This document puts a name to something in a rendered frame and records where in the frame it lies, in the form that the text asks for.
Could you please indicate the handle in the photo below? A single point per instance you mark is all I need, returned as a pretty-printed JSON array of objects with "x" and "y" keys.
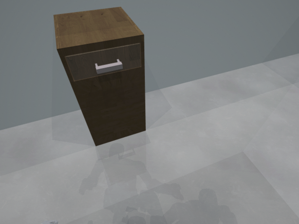
[{"x": 109, "y": 67}]

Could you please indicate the drawer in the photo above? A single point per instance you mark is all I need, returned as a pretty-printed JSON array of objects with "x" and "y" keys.
[{"x": 83, "y": 65}]

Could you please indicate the cabinet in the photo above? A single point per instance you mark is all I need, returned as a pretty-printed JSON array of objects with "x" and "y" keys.
[{"x": 112, "y": 104}]

